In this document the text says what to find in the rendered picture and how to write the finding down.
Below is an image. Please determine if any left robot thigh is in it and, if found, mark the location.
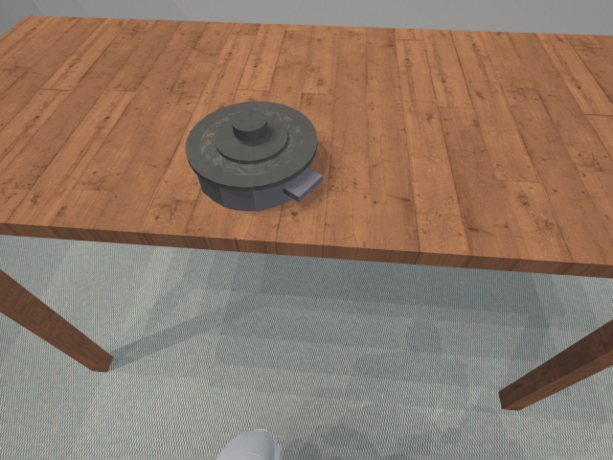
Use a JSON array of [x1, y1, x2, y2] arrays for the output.
[[215, 431, 282, 460]]

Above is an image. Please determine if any table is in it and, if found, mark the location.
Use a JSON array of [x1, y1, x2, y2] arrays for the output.
[[0, 15, 613, 411]]

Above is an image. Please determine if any lid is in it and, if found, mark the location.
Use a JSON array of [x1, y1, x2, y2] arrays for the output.
[[185, 102, 318, 192]]

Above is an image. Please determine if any knob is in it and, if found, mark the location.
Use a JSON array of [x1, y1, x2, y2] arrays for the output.
[[232, 110, 267, 142]]

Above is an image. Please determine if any pot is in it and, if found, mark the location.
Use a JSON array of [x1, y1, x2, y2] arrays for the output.
[[190, 131, 323, 211]]

